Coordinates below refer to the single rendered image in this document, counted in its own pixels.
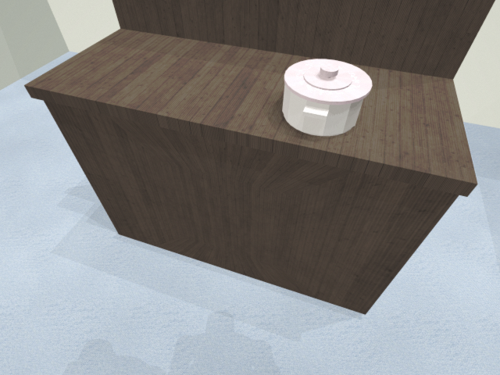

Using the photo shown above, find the knob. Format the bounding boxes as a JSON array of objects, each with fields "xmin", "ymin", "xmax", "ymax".
[{"xmin": 320, "ymin": 63, "xmax": 339, "ymax": 77}]

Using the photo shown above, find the pot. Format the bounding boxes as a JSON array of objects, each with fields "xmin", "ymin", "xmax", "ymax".
[{"xmin": 282, "ymin": 84, "xmax": 363, "ymax": 136}]

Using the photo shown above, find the table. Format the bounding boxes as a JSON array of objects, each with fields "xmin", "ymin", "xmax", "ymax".
[{"xmin": 24, "ymin": 0, "xmax": 495, "ymax": 315}]

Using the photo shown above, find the lid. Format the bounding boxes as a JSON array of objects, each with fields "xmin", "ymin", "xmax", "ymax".
[{"xmin": 284, "ymin": 59, "xmax": 372, "ymax": 105}]

